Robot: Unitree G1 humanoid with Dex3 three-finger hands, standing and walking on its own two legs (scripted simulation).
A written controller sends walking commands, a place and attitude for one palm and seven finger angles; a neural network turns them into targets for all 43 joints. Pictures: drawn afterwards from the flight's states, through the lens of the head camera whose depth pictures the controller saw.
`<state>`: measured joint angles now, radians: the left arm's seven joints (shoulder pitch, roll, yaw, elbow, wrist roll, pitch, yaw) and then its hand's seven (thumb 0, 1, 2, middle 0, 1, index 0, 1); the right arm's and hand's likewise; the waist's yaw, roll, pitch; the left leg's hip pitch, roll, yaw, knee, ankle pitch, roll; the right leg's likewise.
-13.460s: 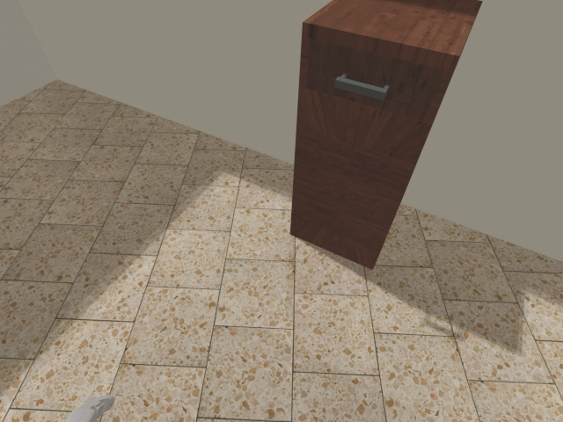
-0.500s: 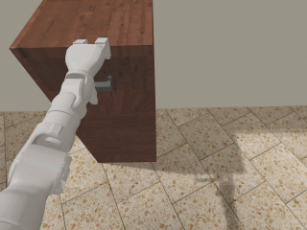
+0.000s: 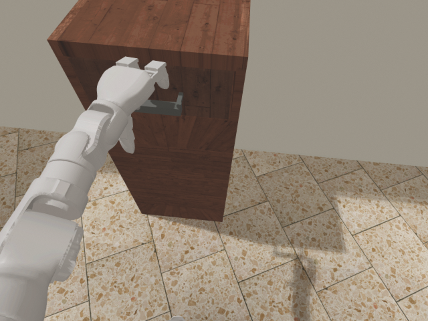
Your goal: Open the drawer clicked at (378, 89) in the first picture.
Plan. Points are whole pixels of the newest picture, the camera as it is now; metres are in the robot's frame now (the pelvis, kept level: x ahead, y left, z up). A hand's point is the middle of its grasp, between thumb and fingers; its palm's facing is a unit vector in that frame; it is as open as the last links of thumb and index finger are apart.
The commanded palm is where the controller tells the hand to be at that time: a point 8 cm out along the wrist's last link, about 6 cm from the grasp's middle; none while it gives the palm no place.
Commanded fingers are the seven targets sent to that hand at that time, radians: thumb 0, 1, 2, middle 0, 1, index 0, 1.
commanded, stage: move the hooked fingers above the handle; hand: left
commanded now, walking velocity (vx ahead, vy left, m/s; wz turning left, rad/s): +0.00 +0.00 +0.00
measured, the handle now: (152, 100) +0.56 +0.14 +0.05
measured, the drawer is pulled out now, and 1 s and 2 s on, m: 0.00 0.00 0.00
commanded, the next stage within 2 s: none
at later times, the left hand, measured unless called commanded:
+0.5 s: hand (127, 120) +0.47 +0.18 +0.08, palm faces -0.16 +0.02 -0.99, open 13.8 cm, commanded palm +0.49 +0.17 +0.15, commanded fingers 0.00 -0.50 0.30 -0.30 -1.20 -0.30 -1.20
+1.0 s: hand (127, 111) +0.48 +0.18 +0.09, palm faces -0.15 -0.02 -0.99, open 13.7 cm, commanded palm +0.47 +0.18 +0.15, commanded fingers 0.00 -0.50 0.30 -0.30 -1.20 -0.30 -1.20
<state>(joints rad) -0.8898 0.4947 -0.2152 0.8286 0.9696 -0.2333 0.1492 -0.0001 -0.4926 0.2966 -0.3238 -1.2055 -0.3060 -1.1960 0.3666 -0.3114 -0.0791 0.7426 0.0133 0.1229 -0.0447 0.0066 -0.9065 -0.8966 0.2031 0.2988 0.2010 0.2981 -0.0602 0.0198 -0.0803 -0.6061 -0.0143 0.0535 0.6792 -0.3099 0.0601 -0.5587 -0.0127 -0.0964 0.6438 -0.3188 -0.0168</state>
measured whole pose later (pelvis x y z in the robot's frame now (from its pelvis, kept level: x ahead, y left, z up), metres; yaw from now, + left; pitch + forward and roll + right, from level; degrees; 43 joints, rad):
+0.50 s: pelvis +0.00 -0.01 +0.00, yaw -2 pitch +12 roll -1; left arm -0.84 0.55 -0.12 0.92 1.01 -0.17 0.03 0.00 -0.49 0.30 -0.33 -1.21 -0.32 -1.22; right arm 0.36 -0.26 -0.03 0.64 0.03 0.14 -0.08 0.00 -0.90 -0.90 0.21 0.30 0.20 0.30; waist -0.08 0.04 -0.05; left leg -0.56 0.01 0.09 0.63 -0.29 0.05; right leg -0.54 0.01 -0.06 0.61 -0.29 -0.03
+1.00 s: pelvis +0.01 -0.02 +0.01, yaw -4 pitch +11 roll +0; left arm -0.82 0.52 -0.06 0.97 1.01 -0.05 0.03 0.00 -0.49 0.30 -0.34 -1.22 -0.33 -1.23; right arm 0.31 -0.24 0.00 0.63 0.04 0.19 -0.06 0.01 -0.91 -0.90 0.21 0.30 0.20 0.30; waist -0.09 0.06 -0.09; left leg -0.49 0.02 0.11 0.59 -0.29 0.04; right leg -0.48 0.02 -0.03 0.58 -0.29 -0.03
